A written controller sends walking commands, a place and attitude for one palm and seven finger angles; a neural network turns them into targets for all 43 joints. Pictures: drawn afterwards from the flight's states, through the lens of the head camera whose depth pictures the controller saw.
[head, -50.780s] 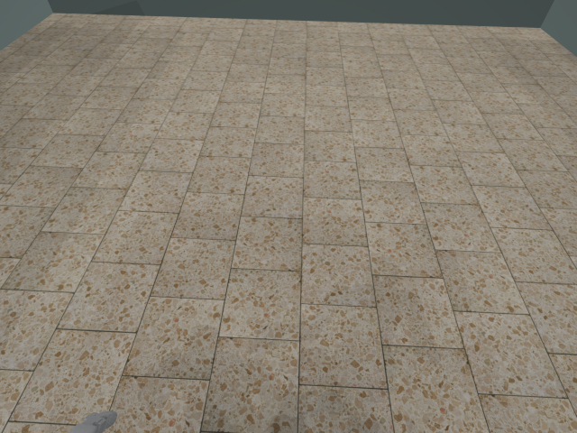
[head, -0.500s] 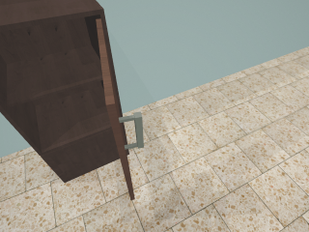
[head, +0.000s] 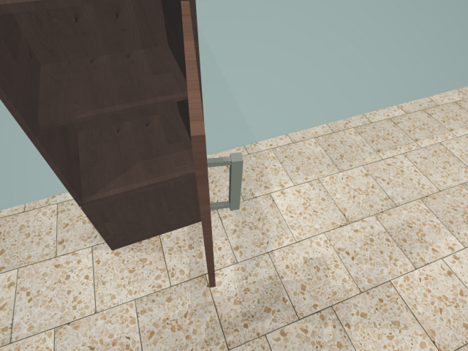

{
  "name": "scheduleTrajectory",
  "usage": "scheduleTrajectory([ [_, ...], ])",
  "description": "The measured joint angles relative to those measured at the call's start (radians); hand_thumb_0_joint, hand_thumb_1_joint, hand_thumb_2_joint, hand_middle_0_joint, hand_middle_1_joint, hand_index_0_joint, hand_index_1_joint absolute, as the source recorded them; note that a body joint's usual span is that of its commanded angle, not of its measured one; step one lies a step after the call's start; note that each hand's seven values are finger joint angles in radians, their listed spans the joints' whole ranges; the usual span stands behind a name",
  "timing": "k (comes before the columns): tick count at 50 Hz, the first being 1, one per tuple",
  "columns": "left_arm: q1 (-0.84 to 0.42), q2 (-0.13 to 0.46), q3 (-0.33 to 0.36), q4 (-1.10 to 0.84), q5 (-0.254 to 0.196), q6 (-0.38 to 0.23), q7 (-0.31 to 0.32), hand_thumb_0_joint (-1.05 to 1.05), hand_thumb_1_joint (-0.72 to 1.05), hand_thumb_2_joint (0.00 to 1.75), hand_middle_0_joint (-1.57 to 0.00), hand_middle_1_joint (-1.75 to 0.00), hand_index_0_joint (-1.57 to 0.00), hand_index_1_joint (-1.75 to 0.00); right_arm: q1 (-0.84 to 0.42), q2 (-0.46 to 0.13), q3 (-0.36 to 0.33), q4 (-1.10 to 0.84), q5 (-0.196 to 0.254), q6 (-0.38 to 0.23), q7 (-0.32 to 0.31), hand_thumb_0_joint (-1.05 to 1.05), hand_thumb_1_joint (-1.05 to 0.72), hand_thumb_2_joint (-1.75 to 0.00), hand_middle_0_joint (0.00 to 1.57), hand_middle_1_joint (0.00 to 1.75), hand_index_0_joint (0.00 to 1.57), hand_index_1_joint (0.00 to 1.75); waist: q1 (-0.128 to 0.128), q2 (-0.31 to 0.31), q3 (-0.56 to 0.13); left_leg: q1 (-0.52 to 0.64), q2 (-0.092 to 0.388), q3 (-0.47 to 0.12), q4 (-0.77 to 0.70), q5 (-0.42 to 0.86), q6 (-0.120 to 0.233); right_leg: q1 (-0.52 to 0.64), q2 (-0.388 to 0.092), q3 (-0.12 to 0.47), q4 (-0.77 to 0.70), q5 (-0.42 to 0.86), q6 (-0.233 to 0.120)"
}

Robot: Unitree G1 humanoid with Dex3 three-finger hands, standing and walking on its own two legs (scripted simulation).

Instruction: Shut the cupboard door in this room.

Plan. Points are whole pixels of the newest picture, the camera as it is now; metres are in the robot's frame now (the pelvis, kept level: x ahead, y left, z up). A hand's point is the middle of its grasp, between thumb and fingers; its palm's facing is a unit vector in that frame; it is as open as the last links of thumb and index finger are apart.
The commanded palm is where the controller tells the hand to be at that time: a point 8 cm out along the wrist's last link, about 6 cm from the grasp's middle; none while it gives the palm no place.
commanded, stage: stand and wait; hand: left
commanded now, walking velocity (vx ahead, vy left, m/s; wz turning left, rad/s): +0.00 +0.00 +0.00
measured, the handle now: (224, 185) +0.38 +0.05 +0.06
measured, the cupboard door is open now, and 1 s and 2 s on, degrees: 77 77 77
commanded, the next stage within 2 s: look at it before walking up in 0.62 s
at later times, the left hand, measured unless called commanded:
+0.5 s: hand out of the picture +0.00 +0.12 -0.15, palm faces +0.17 -0.96 -0.23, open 7.4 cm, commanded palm none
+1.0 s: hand out of the picture +0.04 +0.17 -0.15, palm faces +0.12 -0.96 -0.26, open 7.4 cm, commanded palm none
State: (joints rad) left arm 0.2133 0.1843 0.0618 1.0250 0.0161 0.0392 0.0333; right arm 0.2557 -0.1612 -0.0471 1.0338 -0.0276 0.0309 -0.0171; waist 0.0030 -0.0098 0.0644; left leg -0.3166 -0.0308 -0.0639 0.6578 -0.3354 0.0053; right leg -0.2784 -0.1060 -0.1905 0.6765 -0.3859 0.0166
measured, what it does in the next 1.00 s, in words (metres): steps on the spot: right foot, then left foot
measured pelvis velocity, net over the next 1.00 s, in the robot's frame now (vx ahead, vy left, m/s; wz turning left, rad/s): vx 0.03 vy -0.04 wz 0.09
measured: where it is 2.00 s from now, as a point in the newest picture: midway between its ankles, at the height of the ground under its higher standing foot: outside the picture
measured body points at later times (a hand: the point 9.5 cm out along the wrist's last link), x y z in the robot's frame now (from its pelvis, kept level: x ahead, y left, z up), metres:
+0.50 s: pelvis +0.02 -0.06 +0.01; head +0.04 -0.08 +0.46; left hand +0.00 +0.17 -0.14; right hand +0.09 -0.30 -0.15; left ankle +0.00 +0.09 -0.72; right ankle -0.01 -0.14 -0.72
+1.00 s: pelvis +0.03 -0.04 +0.02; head +0.04 -0.04 +0.47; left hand +0.04 +0.22 -0.13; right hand +0.10 -0.27 -0.13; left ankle +0.00 +0.09 -0.72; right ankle -0.01 -0.14 -0.72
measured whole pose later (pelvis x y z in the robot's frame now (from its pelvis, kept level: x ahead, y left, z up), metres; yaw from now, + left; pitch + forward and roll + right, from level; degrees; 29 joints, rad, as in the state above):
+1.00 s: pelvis +0.03 -0.04 +0.02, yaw +5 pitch -2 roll +0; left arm 0.23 0.22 0.01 1.10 0.01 -0.02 0.03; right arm 0.19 -0.20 -0.01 1.13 -0.02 -0.01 -0.03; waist 0.01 0.01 0.03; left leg -0.11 0.02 0.04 0.37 -0.24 -0.02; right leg -0.05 -0.01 -0.07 0.36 -0.28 -0.01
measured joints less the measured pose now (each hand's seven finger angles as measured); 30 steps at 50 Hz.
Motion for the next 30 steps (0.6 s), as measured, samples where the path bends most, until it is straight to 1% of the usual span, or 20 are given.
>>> scheduleTrajectory([
  [2,-0.011,0.011,0.0,0.002,-0.001,0.005,0.002,0.01,0.9,0.9,-0.2,-0.29,-0.2,-0.3,-0.004,0.005,0.001,-0.009,-0.002,-0.013,-0.007,0.01,-0.91,-0.9,0.2,0.3,0.2,0.3,-0.008,-0.005,-0.003,0.005,-0.005,-0.01,-0.027,0.016,0.0,-0.039,0.028,0.062,0.115,-0.095,0.003],
  [4,-0.026,0.016,-0.002,0.001,0.0,0.004,0.001,0.01,0.91,0.9,-0.2,-0.29,-0.2,-0.3,-0.002,0.007,0.004,-0.013,-0.004,-0.024,-0.015,0.01,-0.91,-0.9,0.2,0.3,0.2,0.3,-0.015,0.003,-0.01,0.014,-0.007,-0.033,-0.075,0.046,-0.001,-0.068,0.055,0.104,0.203,-0.138,0.003],
  [6,-0.038,0.015,-0.006,-0.006,-0.002,-0.003,-0.002,0.01,0.91,0.9,-0.2,-0.29,-0.2,-0.3,-0.001,0.003,0.008,-0.01,-0.007,-0.026,-0.019,0.01,-0.91,-0.9,0.2,0.3,0.2,0.3,-0.016,0.018,-0.018,0.026,-0.005,-0.056,-0.125,0.077,-0.006,-0.072,0.071,0.127,0.208,-0.143,0.006],
  [8,-0.045,0.011,-0.014,-0.014,-0.005,-0.015,-0.005,0.01,0.91,0.9,-0.2,-0.29,-0.2,-0.3,-0.002,-0.003,0.01,-0.003,-0.008,-0.024,-0.021,0.01,-0.9,-0.9,0.2,0.3,0.2,0.3,-0.013,0.031,-0.025,0.037,-0.003,-0.073,-0.164,0.1,-0.017,-0.051,0.077,0.14,0.134,-0.122,0.011],
  [9,-0.045,0.009,-0.018,-0.018,-0.007,-0.022,-0.005,0.01,0.91,0.9,-0.2,-0.29,-0.2,-0.3,-0.003,-0.006,0.01,0.0,-0.007,-0.023,-0.021,0.01,-0.9,-0.9,0.2,0.3,0.2,0.3,-0.011,0.035,-0.028,0.041,-0.003,-0.079,-0.174,0.105,-0.024,-0.029,0.078,0.143,0.066,-0.09,0.013],
  [11,-0.035,0.009,-0.026,-0.023,-0.008,-0.041,-0.004,0.01,0.91,0.9,-0.2,-0.29,-0.2,-0.3,-0.003,-0.01,0.01,0.007,0.0,-0.022,-0.019,0.01,-0.9,-0.9,0.2,0.3,0.2,0.3,-0.003,0.029,-0.037,0.041,-0.012,-0.079,-0.161,0.097,-0.043,0.038,0.069,0.149,-0.118,0.041,0.016],
  [12,-0.03,0.003,-0.028,-0.015,-0.007,-0.049,-0.001,0.01,0.91,0.9,-0.2,-0.29,-0.2,-0.3,-0.008,-0.016,0.009,0.013,0.004,-0.02,-0.017,0.01,-0.9,-0.9,0.2,0.3,0.2,0.3,0.001,0.04,-0.036,0.039,-0.006,-0.08,-0.139,0.082,-0.051,0.049,0.076,0.147,-0.137,0.071,0.003],
  [13,-0.023,-0.006,-0.032,-0.006,-0.005,-0.052,0.0,0.01,0.91,0.9,-0.2,-0.29,-0.2,-0.3,-0.012,-0.023,0.006,0.018,0.006,-0.016,-0.015,0.01,-0.9,-0.9,0.2,0.3,0.2,0.3,-0.001,0.055,-0.036,0.042,0.006,-0.077,-0.121,0.059,-0.046,0.057,0.087,0.14,-0.129,0.069,-0.016],
  [15,-0.003,-0.02,-0.041,0.009,-0.002,-0.05,-0.006,0.01,0.91,0.9,-0.2,-0.29,-0.2,-0.3,-0.007,-0.032,-0.002,0.023,0.005,-0.009,-0.012,0.01,-0.9,-0.9,0.2,0.3,0.2,0.3,-0.011,0.066,-0.048,0.043,0.016,-0.042,-0.088,-0.013,-0.036,0.078,0.087,0.124,-0.127,0.047,-0.045],
  [17,0.018,-0.029,-0.043,0.019,0.0,-0.052,-0.007,0.01,0.9,0.9,-0.2,-0.29,-0.2,-0.3,-0.008,-0.037,-0.003,0.031,0.002,-0.002,-0.011,0.01,-0.91,-0.9,0.2,0.3,0.2,0.3,-0.006,0.058,-0.056,0.04,0.022,-0.001,-0.037,-0.051,-0.03,0.098,0.083,0.119,-0.141,0.04,-0.058],
  [19,0.036,-0.037,-0.045,0.028,0.0,-0.053,-0.007,0.01,0.9,0.9,-0.2,-0.29,-0.2,-0.3,-0.015,-0.042,-0.004,0.038,0.003,-0.002,-0.012,0.01,-0.91,-0.9,0.2,0.3,0.2,0.3,0.0,0.048,-0.052,0.042,0.031,0.028,-0.006,-0.061,-0.025,0.113,0.083,0.118,-0.158,0.045,-0.064],
  [21,0.052,-0.039,-0.045,0.038,0.001,-0.055,-0.005,0.01,0.91,0.9,-0.2,-0.29,-0.2,-0.3,-0.024,-0.045,-0.002,0.043,0.006,-0.005,-0.012,0.01,-0.91,-0.9,0.2,0.3,0.2,0.3,0.005,0.042,-0.043,0.053,0.045,0.047,-0.017,-0.052,-0.024,0.123,0.088,0.113,-0.17,0.049,-0.068],
  [24,0.072,-0.041,-0.047,0.051,-0.002,-0.059,-0.006,0.01,0.91,0.9,-0.2,-0.29,-0.2,-0.3,-0.036,-0.051,0.002,0.05,0.008,-0.011,-0.014,0.01,-0.91,-0.9,0.2,0.3,0.2,0.3,0.009,0.04,-0.026,0.086,0.063,0.061,-0.092,-0.001,-0.024,0.133,0.102,0.097,-0.177,0.047,-0.069],
  [25,0.079,-0.041,-0.048,0.056,-0.004,-0.059,-0.005,0.01,0.91,0.9,-0.2,-0.29,-0.2,-0.3,-0.038,-0.055,0.004,0.053,0.009,-0.014,-0.015,0.01,-0.91,-0.9,0.2,0.3,0.2,0.3,0.01,0.043,-0.022,0.103,0.069,0.062,-0.132,0.049,-0.022,0.134,0.11,0.091,-0.174,0.044,-0.069],
  [26,0.085,-0.041,-0.049,0.063,-0.006,-0.058,-0.006,0.01,0.91,0.9,-0.2,-0.29,-0.2,-0.3,-0.042,-0.057,0.005,0.057,0.009,-0.019,-0.017,0.01,-0.91,-0.9,0.2,0.3,0.2,0.3,0.011,0.045,-0.018,0.118,0.076,0.059,-0.163,0.084,-0.028,0.135,0.116,0.085,-0.169,0.038,-0.068],
  [28,0.09,-0.033,-0.047,0.077,-0.008,-0.053,-0.005,0.01,0.91,0.9,-0.2,-0.29,-0.2,-0.3,-0.053,-0.049,0.01,0.073,0.009,-0.025,-0.019,0.01,-0.91,-0.9,0.2,0.3,0.2,0.3,0.019,0.023,-0.007,0.134,0.072,0.063,-0.177,0.073,-0.047,0.145,0.111,0.086,-0.173,0.035,-0.065],
  [30,0.099,-0.028,-0.047,0.088,-0.007,-0.052,-0.004,0.01,0.91,0.9,-0.2,-0.29,-0.2,-0.3,-0.061,-0.045,0.016,0.081,0.011,-0.027,-0.019,0.01,-0.91,-0.9,0.2,0.3,0.2,0.3,0.026,0.011,-0.007,0.147,0.074,0.068,-0.193,0.066,-0.053,0.161,0.114,0.091,-0.201,0.048,-0.065],
])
